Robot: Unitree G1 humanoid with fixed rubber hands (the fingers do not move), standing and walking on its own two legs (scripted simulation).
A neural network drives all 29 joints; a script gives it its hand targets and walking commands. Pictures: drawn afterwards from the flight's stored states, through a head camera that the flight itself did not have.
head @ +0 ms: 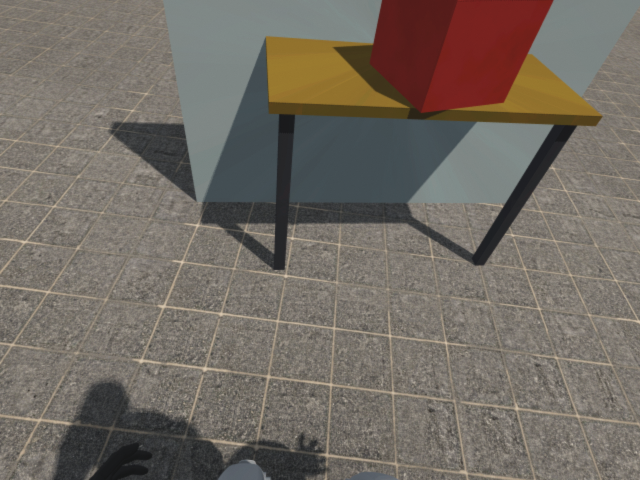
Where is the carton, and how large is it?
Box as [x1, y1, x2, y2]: [369, 0, 553, 112]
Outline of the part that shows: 369,63 420,112 503,102 553,0 382,0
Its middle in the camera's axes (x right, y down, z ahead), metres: +0.35 -0.54 +1.04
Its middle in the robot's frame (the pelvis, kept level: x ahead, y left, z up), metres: +1.17 -0.30 +0.12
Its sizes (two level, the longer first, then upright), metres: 0.295 0.280 0.260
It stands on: a table, 0.72 m high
